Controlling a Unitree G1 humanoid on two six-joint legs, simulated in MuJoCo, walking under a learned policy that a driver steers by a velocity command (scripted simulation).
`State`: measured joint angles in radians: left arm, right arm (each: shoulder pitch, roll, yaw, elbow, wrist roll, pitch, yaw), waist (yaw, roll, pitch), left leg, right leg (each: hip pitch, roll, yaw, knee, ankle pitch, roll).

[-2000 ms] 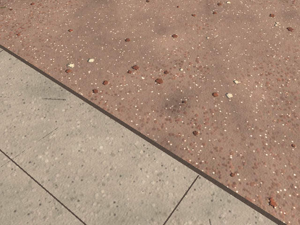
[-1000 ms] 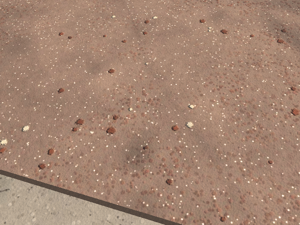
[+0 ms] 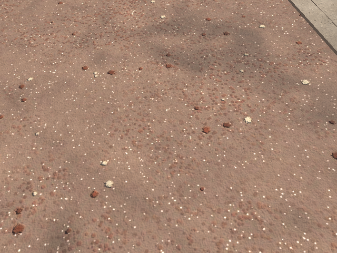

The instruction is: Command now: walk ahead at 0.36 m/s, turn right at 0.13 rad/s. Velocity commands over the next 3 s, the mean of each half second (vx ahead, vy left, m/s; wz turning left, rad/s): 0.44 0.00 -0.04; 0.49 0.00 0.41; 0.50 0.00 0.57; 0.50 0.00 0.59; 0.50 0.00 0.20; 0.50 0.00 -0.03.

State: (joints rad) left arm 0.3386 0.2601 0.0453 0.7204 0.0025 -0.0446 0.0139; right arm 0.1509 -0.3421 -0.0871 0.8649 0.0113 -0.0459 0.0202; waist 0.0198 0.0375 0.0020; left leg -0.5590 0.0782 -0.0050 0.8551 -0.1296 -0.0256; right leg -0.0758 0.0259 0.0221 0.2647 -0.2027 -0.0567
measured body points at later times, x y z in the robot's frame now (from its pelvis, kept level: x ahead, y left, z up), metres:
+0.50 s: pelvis +0.24 +0.08 -0.01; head +0.26 +0.09 +0.44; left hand +0.36 +0.35 -0.12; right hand +0.30 -0.20 -0.13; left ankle +0.24 +0.16 -0.75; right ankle +0.28 -0.09 -0.67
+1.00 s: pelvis +0.53 +0.05 -0.01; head +0.56 +0.05 +0.44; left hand +0.54 +0.34 -0.12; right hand +0.73 -0.20 -0.12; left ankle +0.52 +0.19 -0.67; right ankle +0.57 -0.06 -0.75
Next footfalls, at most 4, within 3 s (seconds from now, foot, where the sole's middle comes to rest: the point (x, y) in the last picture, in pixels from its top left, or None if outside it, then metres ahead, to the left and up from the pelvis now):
0.28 left None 0.28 0.16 -0.79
0.78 right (205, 231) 0.61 -0.06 -0.79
1.28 left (126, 193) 0.78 0.29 -0.79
1.76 right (135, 135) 1.13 0.28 -0.79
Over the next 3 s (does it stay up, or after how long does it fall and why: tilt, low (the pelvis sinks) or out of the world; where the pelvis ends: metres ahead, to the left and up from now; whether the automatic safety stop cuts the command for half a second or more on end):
stays up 1.35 0.78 -0.01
